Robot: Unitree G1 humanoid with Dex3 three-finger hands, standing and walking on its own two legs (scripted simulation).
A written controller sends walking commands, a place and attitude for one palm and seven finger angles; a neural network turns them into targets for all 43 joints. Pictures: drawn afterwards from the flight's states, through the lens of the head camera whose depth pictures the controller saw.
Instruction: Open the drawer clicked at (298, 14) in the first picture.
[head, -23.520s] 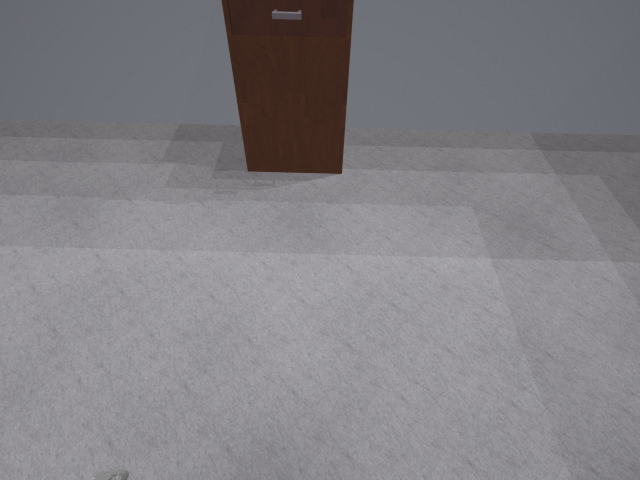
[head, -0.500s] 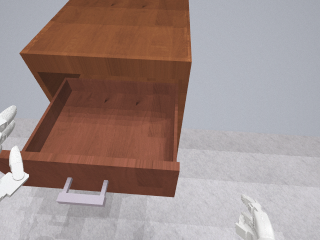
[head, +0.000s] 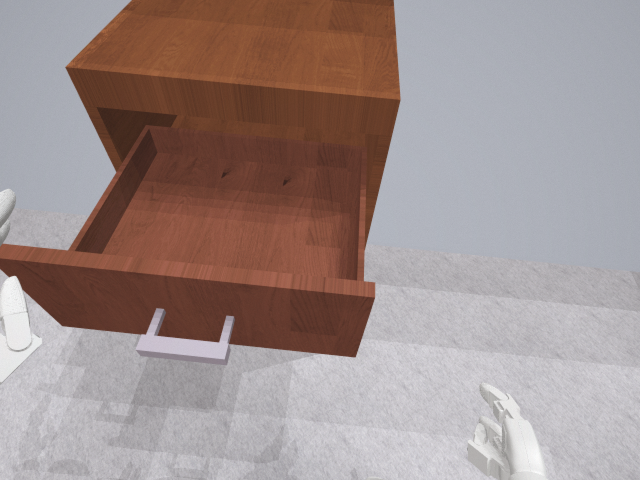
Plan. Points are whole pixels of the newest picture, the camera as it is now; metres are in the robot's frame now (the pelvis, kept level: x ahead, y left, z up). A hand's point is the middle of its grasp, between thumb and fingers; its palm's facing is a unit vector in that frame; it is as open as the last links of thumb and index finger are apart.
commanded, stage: step back with the hand held close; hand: left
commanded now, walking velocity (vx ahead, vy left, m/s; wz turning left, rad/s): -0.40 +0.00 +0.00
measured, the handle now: (189, 334) +0.28 +0.19 +0.00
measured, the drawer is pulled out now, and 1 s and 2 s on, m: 0.29 0.29 0.29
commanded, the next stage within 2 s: stop stepping back and stand still in 0.34 s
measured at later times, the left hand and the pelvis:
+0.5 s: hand out of the picture +0.08 +0.25 +0.18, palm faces +0.36 -0.84 -0.41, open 7.4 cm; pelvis -0.12 +0.01 +0.01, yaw -1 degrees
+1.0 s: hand out of the picture +0.01 +0.22 +0.18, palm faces +0.30 -0.84 -0.46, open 7.4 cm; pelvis -0.19 -0.01 +0.01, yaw -3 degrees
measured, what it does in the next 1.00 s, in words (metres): walks backwards: left foot, then right foot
